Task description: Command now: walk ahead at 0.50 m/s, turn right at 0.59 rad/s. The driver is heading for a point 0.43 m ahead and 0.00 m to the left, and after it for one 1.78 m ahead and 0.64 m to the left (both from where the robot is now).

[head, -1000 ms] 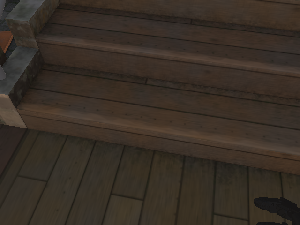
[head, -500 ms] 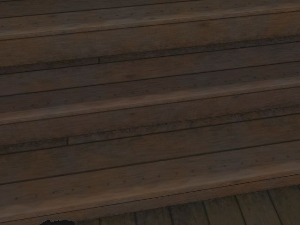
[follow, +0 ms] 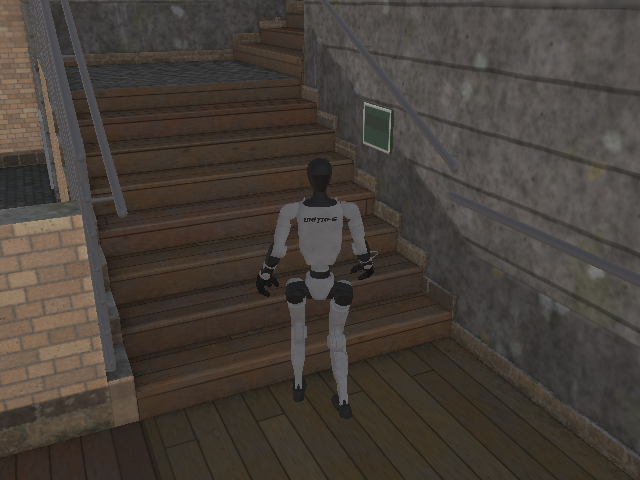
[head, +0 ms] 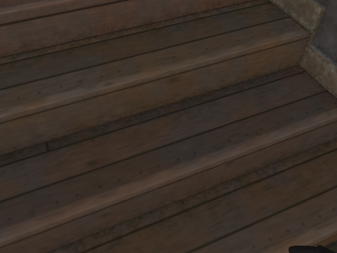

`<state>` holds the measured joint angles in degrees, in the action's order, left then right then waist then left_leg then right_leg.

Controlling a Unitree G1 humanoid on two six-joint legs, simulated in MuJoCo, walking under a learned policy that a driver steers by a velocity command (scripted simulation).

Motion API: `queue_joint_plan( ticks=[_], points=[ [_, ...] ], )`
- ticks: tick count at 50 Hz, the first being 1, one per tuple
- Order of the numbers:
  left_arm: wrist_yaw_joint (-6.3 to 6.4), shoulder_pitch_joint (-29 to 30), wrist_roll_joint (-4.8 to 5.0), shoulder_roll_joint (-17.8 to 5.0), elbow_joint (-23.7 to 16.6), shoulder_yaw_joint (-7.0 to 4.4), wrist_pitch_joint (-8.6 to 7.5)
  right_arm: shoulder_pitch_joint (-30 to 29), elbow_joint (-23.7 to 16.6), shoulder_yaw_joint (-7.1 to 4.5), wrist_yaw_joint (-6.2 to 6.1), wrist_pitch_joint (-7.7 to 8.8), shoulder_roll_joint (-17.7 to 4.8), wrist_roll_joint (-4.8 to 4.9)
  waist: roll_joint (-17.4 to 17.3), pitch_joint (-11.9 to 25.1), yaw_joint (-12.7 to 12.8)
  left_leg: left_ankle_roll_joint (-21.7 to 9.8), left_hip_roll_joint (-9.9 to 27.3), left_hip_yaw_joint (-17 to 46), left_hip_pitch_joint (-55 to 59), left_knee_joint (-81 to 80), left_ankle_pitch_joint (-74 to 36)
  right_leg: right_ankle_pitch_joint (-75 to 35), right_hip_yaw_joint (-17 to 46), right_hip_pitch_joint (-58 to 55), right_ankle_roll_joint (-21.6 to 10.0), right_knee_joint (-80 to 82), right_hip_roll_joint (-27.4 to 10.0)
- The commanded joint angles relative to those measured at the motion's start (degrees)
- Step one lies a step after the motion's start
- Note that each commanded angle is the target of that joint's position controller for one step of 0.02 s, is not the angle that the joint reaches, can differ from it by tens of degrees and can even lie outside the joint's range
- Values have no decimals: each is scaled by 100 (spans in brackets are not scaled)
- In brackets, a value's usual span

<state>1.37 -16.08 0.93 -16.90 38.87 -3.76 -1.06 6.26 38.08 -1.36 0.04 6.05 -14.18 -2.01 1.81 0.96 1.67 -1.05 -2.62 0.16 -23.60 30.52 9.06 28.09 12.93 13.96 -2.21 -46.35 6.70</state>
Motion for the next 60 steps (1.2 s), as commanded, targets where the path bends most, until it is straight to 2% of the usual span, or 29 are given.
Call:
queue_joint_plan(
  ticks=[1,3,5,10,14,17,22,23,24,25,26,27,28,29,30,31,32,33,35,36,41,46,48,49,50,51,52,55,60],
  points=[
    [-48,-555,147,-460,-591,-1,-195,1409,-83,-516,-38,-22,-1344,21,-1037,1001,-268,-1739,3125,4527,3544,-1176,323,505,17,3465,398,-3775,-310],
    [-65,339,49,-563,-752,-52,-78,1039,-156,-293,-96,-199,-620,128,-630,-126,-417,-1235,2268,2769,2356,-1551,1950,-210,-558,3889,513,-4233,-714],
    [-106,461,14,-290,-865,-1,-4,992,-70,-243,-147,-241,-562,17,-797,-609,-285,-1033,1844,1798,1378,-1808,1499,-572,-680,3837,615,-4659,-823],
    [-95,866,-41,95,-1268,218,74,1326,256,-235,-297,-272,-562,-17,-563,-403,-259,-1051,1847,503,1316,-1724,-78,-1208,-721,4796,810,-5272,-898],
    [-93,1146,-37,481,-1315,351,43,2021,667,-276,-373,-317,-664,40,-721,-260,-464,-1150,2068,402,2266,-1736,-895,-1203,-850,5564,861,-5637,-850],
    [-113,1961,27,579,-1709,421,-85,2726,1007,-286,-469,-362,-544,164,-693,-693,-742,-990,2293,472,3648,-1786,-1093,-225,-864,7130,735,-5875,-998],
    [-500,3472,-66,1085,-2490,805,-327,3002,1451,-274,-634,-609,-524,215,-676,-926,-928,-702,2153,179,3597,-2421,-2246,-394,-1958,6897,552,-4280,-1567],
    [-635,3317,13,1045,-2531,869,-374,2456,1340,-250,-605,-730,-660,273,-531,-727,-536,-742,1787,-194,1891,-2875,-3242,-869,-2378,4174,307,-2152,-1371],
    [-569,3145,60,820,-2391,672,-428,2915,1468,-261,-521,-670,-761,263,-947,-162,-495,-811,1747,-121,1439,-2522,-5645,-1261,-2788,1957,201,-1625,-713],
    [-448,1975,196,508,-2052,422,-349,3216,1685,-243,-386,-520,-1137,211,-1601,709,62,-788,1894,-256,1461,-1656,-8319,-809,-3065,158,-157,-1529,-94],
    [-315,490,278,-128,-1723,98,-295,2933,1596,-236,-197,-282,-1308,258,-1761,1636,1014,-552,1732,-153,1200,-555,-9133,-1904,-2220,-1471,-547,-1021,-261],
    [-163,-624,60,-532,-1391,-99,-214,2854,1498,-198,2,-31,-1359,446,-1249,2934,1553,-61,1444,341,60,1351,-7909,-1756,-118,-3527,-1192,-349,-1187],
    [72,-1305,-181,-1000,-839,-180,-95,2484,1641,-182,221,109,-1137,481,668,3992,1461,121,234,532,-233,4357,-410,-1803,3209,-3986,-1916,1576,-2927],
    [105,-1218,-478,-830,-566,-79,-77,2196,1812,-427,382,113,-1291,510,770,4180,1133,6,193,1288,-245,6420,1084,-2055,3342,-3162,-1699,1945,-3075],
    [73,-639,-546,-549,-509,41,-62,1249,1426,-427,333,-38,-945,641,342,2825,983,5,178,1034,-834,7214,1409,-2246,2323,-2014,-1387,1911,-2944],
    [2,-217,-279,-337,-237,72,-152,727,992,-287,165,-211,-278,601,8,1196,673,-13,280,661,-1531,7311,1824,-2755,1323,-917,-1112,1828,-2697],
    [-23,149,-162,147,-41,173,-243,680,848,-213,32,-325,-15,491,-45,502,355,-141,498,604,-1807,7284,1991,-2451,524,-189,-885,1650,-2424],
    [-48,561,-229,655,75,313,-296,872,656,-118,7,-400,134,430,-19,158,-74,-266,583,663,-1669,7537,1783,-1992,71,510,-739,1594,-2296],
    [-89,827,-242,915,358,395,-349,1016,304,5,-104,-613,291,484,15,-298,-548,-379,506,552,-1806,7358,1880,-1978,-642,1083,-555,2054,-2260],
    [-68,977,-268,911,377,394,-356,1078,168,79,-146,-666,364,443,142,-346,-696,-342,550,610,-1730,6873,1763,-2499,-889,1322,-496,2400,-2286],
    [111,1801,-314,-317,74,174,-335,1793,78,-121,-345,-982,-487,56,344,105,-1201,255,496,-243,-35,4408,79,-3528,-2272,1584,-819,3100,-2065],
    [59,1933,-172,-568,-234,202,-146,2320,-98,-374,-321,-1122,-856,21,417,669,-1289,-277,430,-627,1238,2338,754,-5601,-2492,541,-745,1136,-2142],
    [-50,1910,45,-317,-263,264,11,2365,-4,-381,-172,-967,-527,208,26,351,-1311,-691,60,-887,1325,-531,-254,-4568,-2552,147,-396,-752,-1683],
    [-68,1536,-6,50,-322,341,52,1919,42,-389,-99,-888,-704,168,-1220,-450,-789,-1020,354,359,1665,-418,-1693,-133,-2318,2016,-77,-2561,-1180],
    [-101,685,-117,102,-506,326,16,1141,-467,-326,-106,-717,-1156,132,-1595,-519,291,-1890,1357,2815,885,-234,-4630,493,-1414,2828,513,-3977,-308],
    [-125,227,-218,51,-570,302,-7,792,-822,-440,-87,-650,-1522,12,-1422,101,339,-2421,1969,4017,549,-1183,-2925,606,-831,2644,796,-4025,-323],
    [-98,515,-119,-321,-560,216,-22,506,-955,-371,-52,-614,-1228,69,-893,-79,304,-2202,1906,3941,480,-1317,-1095,303,-673,2869,856,-3862,-454],
    [153,1487,-64,-237,-880,177,117,746,-853,-277,-269,-658,-885,155,-408,-79,9,-1616,1612,3528,771,-874,120,-16,-470,3231,923,-3393,-510],
    [46,2058,-52,309,-1074,361,22,1139,-1025,-217,-566,-782,-749,61,-569,731,-443,-1147,1179,2516,1584,-386,-1721,-458,-1059,2510,857,-1287,-485]
  ],
)
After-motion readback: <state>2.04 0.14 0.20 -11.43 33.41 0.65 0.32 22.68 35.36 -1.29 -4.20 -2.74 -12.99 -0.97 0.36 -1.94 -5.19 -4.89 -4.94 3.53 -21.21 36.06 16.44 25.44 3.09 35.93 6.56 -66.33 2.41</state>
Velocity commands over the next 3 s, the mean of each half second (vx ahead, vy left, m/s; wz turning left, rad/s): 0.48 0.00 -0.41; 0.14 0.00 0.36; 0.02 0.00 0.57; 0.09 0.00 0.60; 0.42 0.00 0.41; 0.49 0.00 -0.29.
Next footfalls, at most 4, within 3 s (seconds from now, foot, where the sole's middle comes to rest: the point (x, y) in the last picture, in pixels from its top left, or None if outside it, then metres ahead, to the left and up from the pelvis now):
0.50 right None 0.45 -0.25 -0.60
0.96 left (202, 239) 0.49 -0.07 -0.60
1.38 right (255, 220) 0.57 -0.26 -0.60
1.88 left None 0.43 -0.08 -0.60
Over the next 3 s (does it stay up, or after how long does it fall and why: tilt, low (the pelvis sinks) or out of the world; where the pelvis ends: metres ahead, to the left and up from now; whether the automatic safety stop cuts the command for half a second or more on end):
stays up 0.86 0.22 0.37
